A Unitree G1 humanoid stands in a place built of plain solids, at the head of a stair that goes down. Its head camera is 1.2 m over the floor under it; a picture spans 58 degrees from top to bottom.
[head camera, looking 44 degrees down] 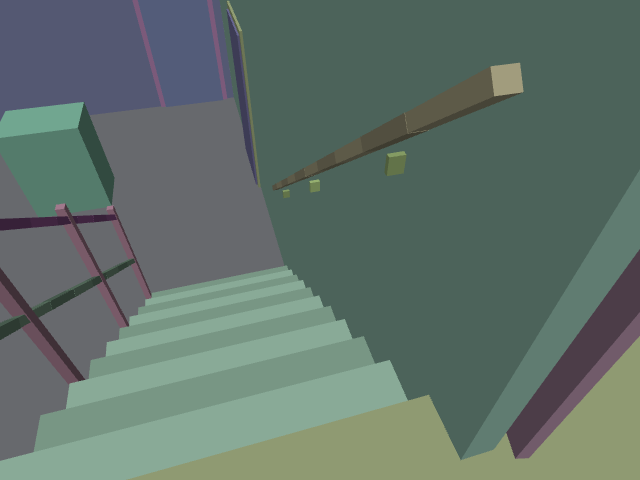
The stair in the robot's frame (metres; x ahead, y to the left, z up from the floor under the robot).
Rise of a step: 0.19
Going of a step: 0.24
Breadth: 1.27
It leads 16 degrees to the left of straight ahead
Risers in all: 11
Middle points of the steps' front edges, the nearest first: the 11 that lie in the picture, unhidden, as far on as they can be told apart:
0.42 0.30 0.00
0.65 0.36 -0.19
0.87 0.42 -0.38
1.10 0.49 -0.57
1.33 0.55 -0.76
1.56 0.62 -0.95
1.78 0.68 -1.14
2.01 0.74 -1.34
2.24 0.81 -1.53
2.46 0.87 -1.72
2.69 0.93 -1.91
